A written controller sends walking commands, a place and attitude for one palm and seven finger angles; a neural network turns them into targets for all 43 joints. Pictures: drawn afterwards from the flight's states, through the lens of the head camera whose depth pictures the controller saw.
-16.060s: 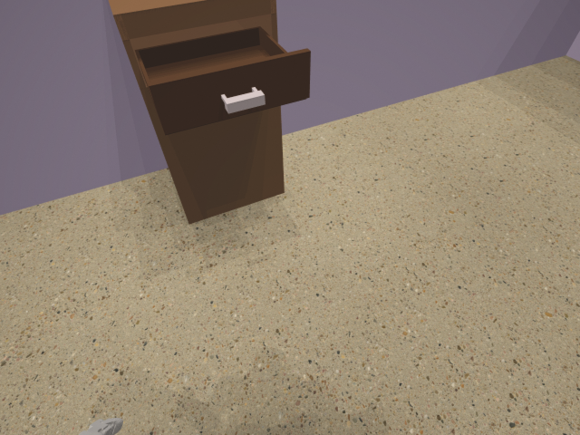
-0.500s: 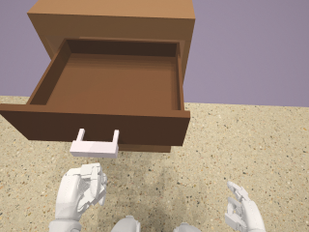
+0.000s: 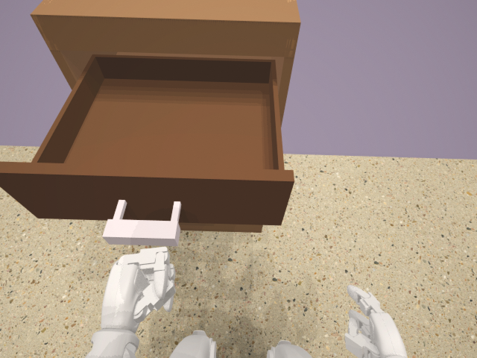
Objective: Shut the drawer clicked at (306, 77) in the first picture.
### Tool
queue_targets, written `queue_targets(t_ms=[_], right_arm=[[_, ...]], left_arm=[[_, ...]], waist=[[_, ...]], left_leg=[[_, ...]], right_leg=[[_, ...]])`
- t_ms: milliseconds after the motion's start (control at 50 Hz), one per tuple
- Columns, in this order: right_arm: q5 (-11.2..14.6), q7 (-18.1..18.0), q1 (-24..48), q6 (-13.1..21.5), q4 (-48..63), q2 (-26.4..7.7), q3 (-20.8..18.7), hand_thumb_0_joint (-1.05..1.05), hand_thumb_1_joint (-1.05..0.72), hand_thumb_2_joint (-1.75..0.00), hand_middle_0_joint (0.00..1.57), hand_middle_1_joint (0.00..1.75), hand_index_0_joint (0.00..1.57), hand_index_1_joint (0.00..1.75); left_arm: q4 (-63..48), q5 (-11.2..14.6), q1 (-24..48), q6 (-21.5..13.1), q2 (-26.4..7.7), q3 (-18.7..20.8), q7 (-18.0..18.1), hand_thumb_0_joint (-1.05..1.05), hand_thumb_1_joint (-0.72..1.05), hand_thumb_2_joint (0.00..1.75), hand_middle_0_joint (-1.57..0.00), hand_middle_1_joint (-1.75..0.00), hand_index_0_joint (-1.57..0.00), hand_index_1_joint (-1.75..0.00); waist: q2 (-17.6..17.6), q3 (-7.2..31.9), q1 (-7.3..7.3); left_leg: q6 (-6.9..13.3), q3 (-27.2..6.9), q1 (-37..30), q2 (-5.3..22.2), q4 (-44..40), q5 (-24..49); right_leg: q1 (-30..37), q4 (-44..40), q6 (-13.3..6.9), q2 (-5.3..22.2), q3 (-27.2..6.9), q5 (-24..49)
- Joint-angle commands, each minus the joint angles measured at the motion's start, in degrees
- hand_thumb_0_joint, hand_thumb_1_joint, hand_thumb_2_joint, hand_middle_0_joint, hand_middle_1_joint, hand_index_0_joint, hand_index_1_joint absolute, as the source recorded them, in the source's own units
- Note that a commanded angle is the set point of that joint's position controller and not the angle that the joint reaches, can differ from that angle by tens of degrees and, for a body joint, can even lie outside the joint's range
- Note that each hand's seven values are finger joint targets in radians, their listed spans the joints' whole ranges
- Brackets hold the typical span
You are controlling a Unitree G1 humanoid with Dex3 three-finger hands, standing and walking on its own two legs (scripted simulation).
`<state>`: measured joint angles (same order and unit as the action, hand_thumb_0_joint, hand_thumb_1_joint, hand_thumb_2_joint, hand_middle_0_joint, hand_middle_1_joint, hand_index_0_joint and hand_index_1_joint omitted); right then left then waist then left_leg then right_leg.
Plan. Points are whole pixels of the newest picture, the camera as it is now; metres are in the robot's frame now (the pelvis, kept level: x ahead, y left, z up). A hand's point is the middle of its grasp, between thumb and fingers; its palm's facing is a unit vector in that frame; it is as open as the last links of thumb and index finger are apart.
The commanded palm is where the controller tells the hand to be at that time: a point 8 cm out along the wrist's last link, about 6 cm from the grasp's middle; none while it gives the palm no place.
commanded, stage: push the drawer shut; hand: left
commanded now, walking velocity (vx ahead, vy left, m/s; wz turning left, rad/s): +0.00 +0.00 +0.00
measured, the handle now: (146, 219) +0.32 +0.16 +0.06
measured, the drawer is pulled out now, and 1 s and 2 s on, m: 0.30 0.24 0.12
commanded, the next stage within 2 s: none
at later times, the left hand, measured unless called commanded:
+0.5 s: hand (174, 271) +0.24 +0.11 +0.05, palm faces -0.02 -1.00 -0.07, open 3.2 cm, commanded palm +0.25 +0.16 +0.06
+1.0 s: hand (178, 238) +0.30 +0.11 +0.05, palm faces -0.04 -1.00 -0.06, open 3.2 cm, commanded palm +0.30 +0.16 +0.06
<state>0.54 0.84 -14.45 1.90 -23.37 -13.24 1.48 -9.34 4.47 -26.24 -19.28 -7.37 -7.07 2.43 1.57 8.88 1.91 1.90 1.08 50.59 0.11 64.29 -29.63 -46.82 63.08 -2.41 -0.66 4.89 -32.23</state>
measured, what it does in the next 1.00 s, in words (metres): stands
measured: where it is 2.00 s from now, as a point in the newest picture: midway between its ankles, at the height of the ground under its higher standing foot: outside the picture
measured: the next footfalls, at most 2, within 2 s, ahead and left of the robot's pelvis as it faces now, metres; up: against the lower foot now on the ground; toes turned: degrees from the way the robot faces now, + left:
none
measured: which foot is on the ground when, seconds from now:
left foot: down 0.00-1.00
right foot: down 0.00-1.00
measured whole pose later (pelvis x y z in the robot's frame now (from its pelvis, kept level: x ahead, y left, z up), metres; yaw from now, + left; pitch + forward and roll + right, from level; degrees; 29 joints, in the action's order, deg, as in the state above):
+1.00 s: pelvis -0.03 -0.01 +0.01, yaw +1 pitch +14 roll -1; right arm 1.7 -1.1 -12.1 4.1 -33.0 -14.5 2.0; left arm 17.6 8.1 3.4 -21.0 -11.0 -2.1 0.9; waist 1.9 6.3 3.0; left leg 0.9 0.1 49.7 0.5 61.2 -25.4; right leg -46.1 60.5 -3.4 -1.1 5.8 -28.5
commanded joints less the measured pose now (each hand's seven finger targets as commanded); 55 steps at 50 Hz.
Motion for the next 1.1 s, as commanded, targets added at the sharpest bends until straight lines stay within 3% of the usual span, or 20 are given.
queue_targets(t_ms=[0,60,120,140,180,220,320,380,460,580,660,720,800,840,940,1080], right_arm=[[0.1,-0.5,2.5,3.2,9.2,-5.9,-3.1,0.0,-0.9,-0.9,0.2,0.3,0.2,0.3],[0.1,-0.1,2.4,3.1,9.1,-5.9,-3.2,0.0,-0.9,-0.9,0.2,0.3,0.2,0.3],[0.1,-0.2,2.2,2.7,8.3,-6.6,-3.2,0.0,-0.9,-0.9,0.2,0.3,0.2,0.3],[0.0,-0.1,2.4,2.8,8.5,-6.6,-3.1,0.0,-0.9,-0.9,0.2,0.3,0.2,0.3],[0.0,-0.5,2.5,2.4,8.5,-6.9,-3.1,0.0,-0.9,-0.9,0.2,0.3,0.2,0.3],[0.0,-1.1,2.5,2.2,7.9,-7.2,-3.1,0.0,-0.9,-0.9,0.2,0.3,0.2,0.3],[0.0,-1.4,2.9,2.6,6.8,-6.5,-3.0,0.0,-0.9,-0.9,0.2,0.3,0.2,0.3],[0.3,-1.4,3.1,3.1,5.4,-6.5,-2.8,0.0,-0.9,-0.9,0.2,0.3,0.2,0.3],[0.4,-1.9,3.3,3.7,3.6,-7.1,-2.9,0.0,-0.9,-0.9,0.2,0.3,0.2,0.3],[0.7,-2.1,4.2,4.6,1.7,-7.4,-2.7,0.0,-0.9,-0.9,0.2,0.3,0.2,0.3],[1.0,-2.5,4.3,4.7,0.8,-7.7,-2.8,0.0,-0.9,-0.9,0.2,0.3,0.2,0.3],[1.2,-2.6,4.8,4.8,0.3,-7.8,-2.6,0.0,-0.9,-0.9,0.2,0.3,0.2,0.3],[1.4,-2.8,4.8,4.8,-0.6,-7.9,-2.4,0.0,-0.9,-0.9,0.2,0.3,0.2,0.3],[1.4,-2.7,4.9,4.9,-1.0,-7.8,-2.3,0.0,-0.9,-0.9,0.2,0.3,0.2,0.3],[1.2,-2.7,4.5,4.7,-2.1,-8.3,-2.3,0.0,-0.9,-0.9,0.2,0.3,0.2,0.3],[0.9,-2.4,3.3,4.0,-3.2,-8.4,-2.6,0.0,-0.9,-0.9,0.2,0.3,0.2,0.3]], left_arm=[[-17.1,1.0,0.8,-6.5,-2.7,2.5,1.0,0.0,0.9,0.9,-1.4,-1.6,-1.4,-1.6],[-15.7,0.7,-2.3,-6.6,-0.8,0.3,0.7,0.0,0.9,0.9,-1.4,-1.6,-1.4,-1.6],[-11.8,-0.6,1.4,-5.3,-1.2,-0.5,0.2,0.0,0.9,0.9,-1.4,-1.6,-1.4,-1.6],[-12.0,-0.6,3.1,-5.2,-0.2,-1.8,-0.2,0.0,0.9,0.9,-1.4,-1.6,-1.4,-1.6],[-9.5,-0.5,4.3,-4.3,-2.0,0.6,-0.6,0.0,0.9,0.9,-1.4,-1.6,-1.4,-1.6],[-8.9,-0.2,9.1,-4.3,-5.0,3.8,-0.6,0.0,0.9,0.9,-1.4,-1.6,-1.4,-1.6],[-11.6,2.2,14.7,-5.9,-6.4,7.8,0.3,0.0,0.9,0.9,-1.4,-1.6,-1.4,-1.6],[-9.5,3.9,17.2,-5.7,-4.6,7.0,0.0,0.0,0.9,0.9,-1.4,-1.6,-1.4,-1.6],[-6.0,4.4,22.1,-6.2,-6.0,8.1,-0.5,0.0,0.9,0.9,-1.4,-1.6,-1.4,-1.6],[-2.7,4.4,32.1,-7.5,-5.8,6.5,-1.5,0.0,0.9,0.9,-1.4,-1.6,-1.4,-1.6],[0.5,4.8,36.5,-7.0,-8.2,8.8,-1.6,0.0,0.9,0.9,-1.4,-1.6,-1.4,-1.6],[2.6,4.9,40.3,-6.4,-8.6,8.9,-1.4,0.0,0.9,0.9,-1.4,-1.6,-1.4,-1.6],[6.7,5.4,45.4,-6.1,-8.6,9.4,-1.2,0.0,0.9,0.9,-1.4,-1.6,-1.4,-1.6],[8.4,5.4,46.9,-5.9,-8.0,9.2,-0.8,0.0,0.9,0.9,-1.4,-1.6,-1.4,-1.6],[13.4,5.4,52.8,-6.2,-9.1,11.0,0.3,0.0,0.9,0.9,-1.4,-1.6,-1.4,-1.6],[19.1,4.8,58.9,-7.2,-10.3,13.1,0.8,0.0,0.9,0.9,-1.4,-1.6,-1.4,-1.6]], waist=[[0.9,14.4,-0.4],[0.1,13.1,0.12],[-1.2,8.5,1.89],[-1.8,8.9,2.2],[-3.8,8.5,2.03],[-4.8,8.9,2.03],[1.0,16.0,0.11],[-0.4,15.2,1.43],[-2.4,13.1,2.58],[-0.7,12.4,3.52],[-2.8,14.0,3.17],[-0.8,13.6,3.19],[-2.1,12.8,3.34],[-0.3,13.1,3.1],[-2.5,13.0,3.46],[-0.7,15.9,3.04]], left_leg=[[-0.5,-3.3,-13.1,0.4,-9.1,18.6],[-0.4,-3.2,-12.5,0.4,-8.8,19.5],[-0.3,-3.7,-10.3,0.5,-8.4,16.2],[-0.2,-3.7,-9.7,0.3,-8.1,15.1],[0.0,-3.4,-8.2,0.1,-7.9,13.0],[0.1,-3.0,-7.2,0.0,-7.3,11.7],[0.0,-2.2,-10.8,-0.3,-7.5,16.8],[-0.1,-2.2,-10.3,-0.2,-7.5,16.6],[0.0,-2.4,-8.6,-0.2,-7.0,14.5],[0.2,-2.5,-8.6,-0.2,-7.2,10.6],[0.3,-2.4,-7.9,-0.2,-7.7,9.0],[0.3,-2.3,-8.2,-0.2,-8.3,8.1],[0.2,-2.5,-8.3,-0.2,-9.4,6.4],[0.2,-2.4,-9.2,-0.3,-9.8,6.7],[0.1,-2.9,-9.1,-0.2,-11.0,5.8],[0.0,-2.6,-11.0,-0.2,-11.7,8.0]], right_leg=[[7.2,-8.5,0.5,-0.2,-2.3,19.1],[7.1,-8.6,0.7,-0.2,-2.3,20.6],[4.6,-9.3,0.9,-0.1,-2.5,18.2],[4.5,-9.3,1.0,0.0,-2.7,17.7],[4.9,-10.1,1.2,0.1,-3.4,16.3],[5.4,-10.6,1.4,0.1,-4.4,15.1],[10.2,-10.1,1.1,0.3,-4.9,20.6],[10.6,-11.0,1.6,0.4,-5.0,21.9],[9.8,-12.3,2.0,0.8,-6.2,20.0],[7.4,-13.5,1.8,1.0,-7.1,12.9],[9.2,-15.0,2.1,1.3,-8.6,9.6],[8.7,-15.6,1.9,1.2,-8.5,7.9],[8.5,-16.6,1.9,1.2,-8.7,5.3],[8.5,-16.5,1.8,1.2,-8.3,6.0],[7.9,-16.2,1.9,0.8,-7.4,5.3],[8.8,-15.1,1.6,0.5,-6.6,9.2]])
